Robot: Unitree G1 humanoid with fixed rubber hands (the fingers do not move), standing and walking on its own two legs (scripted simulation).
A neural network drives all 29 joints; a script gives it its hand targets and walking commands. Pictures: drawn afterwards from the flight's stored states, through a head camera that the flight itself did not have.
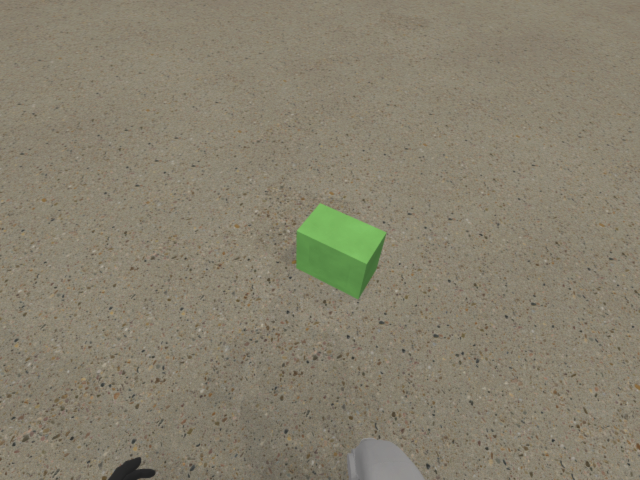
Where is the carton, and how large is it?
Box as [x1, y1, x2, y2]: [296, 203, 386, 298]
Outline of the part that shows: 320,203 297,230 296,267 358,298 376,268 386,232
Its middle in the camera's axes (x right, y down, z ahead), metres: +0.07 +0.05 +1.45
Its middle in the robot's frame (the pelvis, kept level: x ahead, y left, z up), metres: +0.94 -0.17 -0.65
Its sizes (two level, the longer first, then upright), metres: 0.274 0.166 0.222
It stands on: the floor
